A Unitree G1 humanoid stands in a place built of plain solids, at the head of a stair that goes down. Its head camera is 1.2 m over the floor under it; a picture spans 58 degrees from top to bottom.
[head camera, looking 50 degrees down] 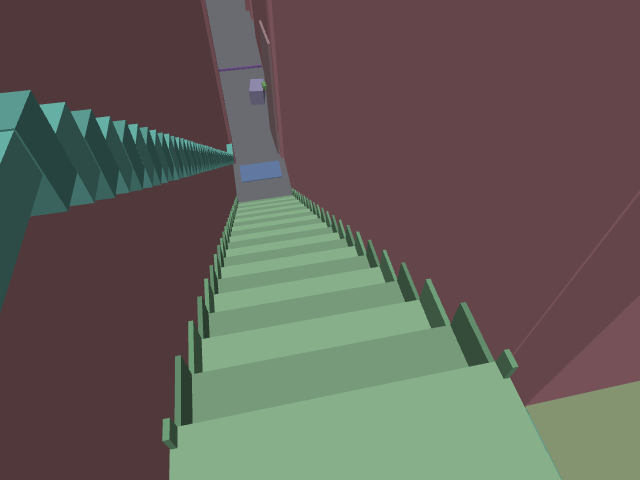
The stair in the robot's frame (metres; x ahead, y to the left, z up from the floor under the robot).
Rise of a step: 0.18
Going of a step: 0.23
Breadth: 0.95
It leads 12 degrees to the left of straight ahead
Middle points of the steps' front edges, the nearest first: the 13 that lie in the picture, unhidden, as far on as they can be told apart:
0.45 -0.07 0.00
0.67 -0.02 -0.18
0.90 0.02 -0.36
1.12 0.07 -0.54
1.34 0.12 -0.73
1.56 0.16 -0.91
1.78 0.21 -1.09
2.00 0.25 -1.27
2.22 0.30 -1.45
2.44 0.34 -1.64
2.67 0.39 -1.82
2.89 0.43 -2.00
3.11 0.48 -2.18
